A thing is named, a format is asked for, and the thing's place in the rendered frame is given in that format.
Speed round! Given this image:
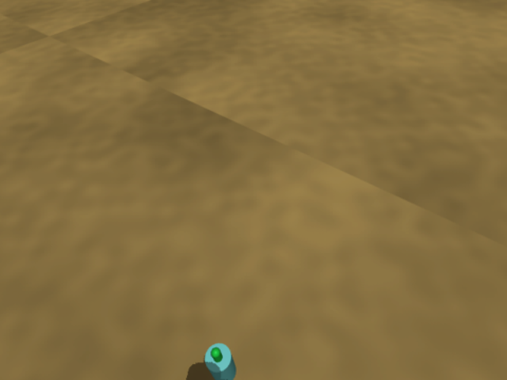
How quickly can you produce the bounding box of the bottle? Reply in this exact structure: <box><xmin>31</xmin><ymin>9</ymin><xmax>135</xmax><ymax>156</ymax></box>
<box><xmin>205</xmin><ymin>344</ymin><xmax>236</xmax><ymax>380</ymax></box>

